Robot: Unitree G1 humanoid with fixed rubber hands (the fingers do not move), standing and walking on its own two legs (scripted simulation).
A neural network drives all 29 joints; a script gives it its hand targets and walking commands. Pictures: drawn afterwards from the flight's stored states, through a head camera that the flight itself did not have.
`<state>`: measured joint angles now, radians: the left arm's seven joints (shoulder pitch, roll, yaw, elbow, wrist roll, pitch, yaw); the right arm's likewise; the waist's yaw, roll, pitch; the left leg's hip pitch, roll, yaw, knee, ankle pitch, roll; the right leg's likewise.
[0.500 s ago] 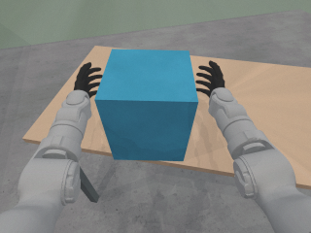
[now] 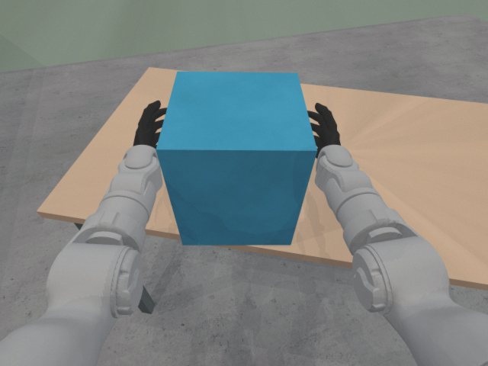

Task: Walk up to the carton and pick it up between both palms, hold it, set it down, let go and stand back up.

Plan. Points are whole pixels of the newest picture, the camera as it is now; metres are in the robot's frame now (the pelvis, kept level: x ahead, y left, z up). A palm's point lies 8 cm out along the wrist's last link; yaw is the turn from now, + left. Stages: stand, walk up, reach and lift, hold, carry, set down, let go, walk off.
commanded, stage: reach and lift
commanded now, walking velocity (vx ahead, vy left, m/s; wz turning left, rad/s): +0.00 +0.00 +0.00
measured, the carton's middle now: (237, 163) +0.45 +0.04 +0.09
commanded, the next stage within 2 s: none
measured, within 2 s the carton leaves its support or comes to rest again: leaves its support in 1.18 s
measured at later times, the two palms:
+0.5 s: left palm (144, 154) +0.41 +0.19 +0.14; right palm (327, 156) +0.43 -0.11 +0.14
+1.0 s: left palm (143, 157) +0.41 +0.19 +0.14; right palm (327, 158) +0.42 -0.11 +0.13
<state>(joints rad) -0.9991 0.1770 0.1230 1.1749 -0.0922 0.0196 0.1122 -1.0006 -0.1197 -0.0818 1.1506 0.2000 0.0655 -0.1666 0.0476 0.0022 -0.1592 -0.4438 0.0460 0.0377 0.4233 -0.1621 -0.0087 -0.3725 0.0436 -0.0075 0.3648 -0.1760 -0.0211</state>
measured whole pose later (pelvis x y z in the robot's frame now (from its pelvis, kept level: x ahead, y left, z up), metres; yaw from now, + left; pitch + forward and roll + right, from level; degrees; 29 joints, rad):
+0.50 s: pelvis +0.02 +0.01 +0.01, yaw +0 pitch +0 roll +0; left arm -0.84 -0.05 0.57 0.84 0.37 0.13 -0.02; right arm -0.83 0.10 -0.62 0.91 -0.37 0.00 -0.03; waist 0.04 -0.01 -0.03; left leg -0.15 0.01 0.06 0.28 -0.14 0.01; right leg -0.09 0.01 -0.01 0.25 -0.17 0.00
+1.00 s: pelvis +0.02 +0.00 +0.01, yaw +1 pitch -1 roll +0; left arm -0.80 -0.06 0.57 0.71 0.40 0.19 -0.06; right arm -0.81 0.13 -0.59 0.88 -0.38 -0.08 -0.04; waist 0.04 -0.03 0.02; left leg -0.10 0.02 0.07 0.26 -0.13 0.00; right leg -0.05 0.01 -0.04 0.25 -0.17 -0.01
